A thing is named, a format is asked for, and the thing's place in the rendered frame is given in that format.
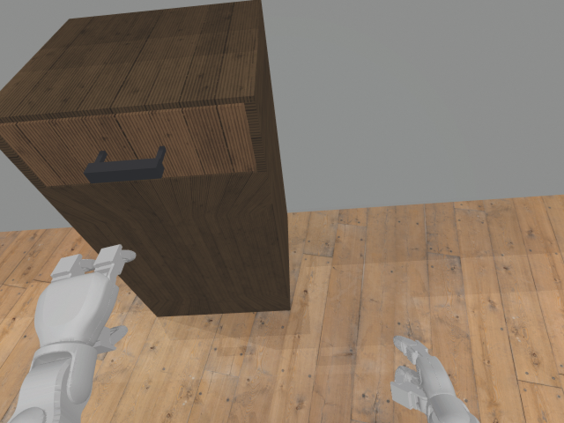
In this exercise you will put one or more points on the drawer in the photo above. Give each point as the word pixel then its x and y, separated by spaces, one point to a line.
pixel 199 140

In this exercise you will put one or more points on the robot right forearm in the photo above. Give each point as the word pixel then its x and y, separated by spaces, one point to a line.
pixel 445 408

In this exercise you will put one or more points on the right robot hand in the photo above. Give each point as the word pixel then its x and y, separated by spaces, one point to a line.
pixel 412 389

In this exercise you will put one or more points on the cabinet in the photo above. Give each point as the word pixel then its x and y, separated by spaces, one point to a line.
pixel 205 244

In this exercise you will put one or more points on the handle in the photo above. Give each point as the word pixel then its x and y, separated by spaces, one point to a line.
pixel 125 170

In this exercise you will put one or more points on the robot left forearm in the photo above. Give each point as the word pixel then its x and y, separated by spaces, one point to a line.
pixel 58 385

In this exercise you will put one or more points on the left robot hand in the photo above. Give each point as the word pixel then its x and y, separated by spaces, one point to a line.
pixel 76 306

